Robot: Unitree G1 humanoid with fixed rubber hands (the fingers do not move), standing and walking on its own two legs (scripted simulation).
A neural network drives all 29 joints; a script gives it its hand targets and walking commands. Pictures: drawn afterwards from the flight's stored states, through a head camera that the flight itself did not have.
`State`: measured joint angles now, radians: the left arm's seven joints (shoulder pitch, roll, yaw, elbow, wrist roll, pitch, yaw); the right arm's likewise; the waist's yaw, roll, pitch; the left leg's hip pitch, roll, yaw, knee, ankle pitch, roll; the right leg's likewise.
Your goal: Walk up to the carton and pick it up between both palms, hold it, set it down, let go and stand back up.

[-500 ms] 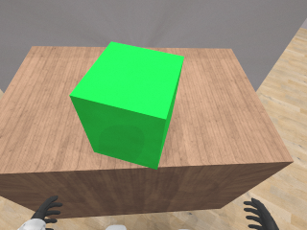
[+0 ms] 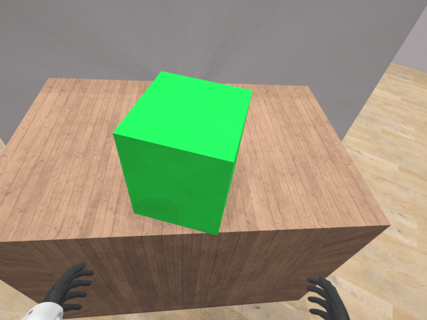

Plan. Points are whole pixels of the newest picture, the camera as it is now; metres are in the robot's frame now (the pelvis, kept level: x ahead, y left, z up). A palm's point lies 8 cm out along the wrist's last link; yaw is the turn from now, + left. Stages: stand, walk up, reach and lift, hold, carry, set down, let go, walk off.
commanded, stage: reach and lift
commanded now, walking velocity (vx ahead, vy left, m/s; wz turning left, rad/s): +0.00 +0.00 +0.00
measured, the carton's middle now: (190, 155) +0.43 +0.06 +0.05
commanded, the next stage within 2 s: none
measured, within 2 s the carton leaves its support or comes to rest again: neither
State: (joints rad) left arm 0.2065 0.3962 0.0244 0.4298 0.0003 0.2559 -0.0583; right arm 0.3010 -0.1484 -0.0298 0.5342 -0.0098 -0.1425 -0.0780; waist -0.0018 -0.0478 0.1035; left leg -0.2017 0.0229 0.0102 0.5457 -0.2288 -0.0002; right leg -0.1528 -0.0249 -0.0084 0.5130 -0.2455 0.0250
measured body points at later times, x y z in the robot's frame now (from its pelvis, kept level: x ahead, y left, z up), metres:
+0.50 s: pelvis -0.01 -0.01 +0.00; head -0.02 +0.01 +0.45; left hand +0.21 +0.25 -0.02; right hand +0.16 -0.20 +0.00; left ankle +0.05 +0.12 -0.73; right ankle +0.03 -0.14 -0.73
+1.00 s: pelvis +0.04 +0.03 +0.00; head +0.05 +0.07 +0.45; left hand +0.25 +0.27 +0.02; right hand +0.21 -0.15 +0.03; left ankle +0.05 +0.12 -0.73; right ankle +0.03 -0.14 -0.73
